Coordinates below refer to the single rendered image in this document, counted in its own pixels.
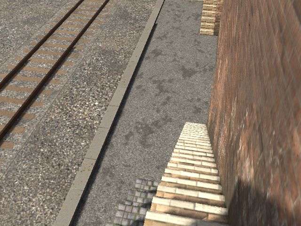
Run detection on stairs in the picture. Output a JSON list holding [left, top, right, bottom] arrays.
[[199, 0, 217, 36], [143, 121, 232, 226]]

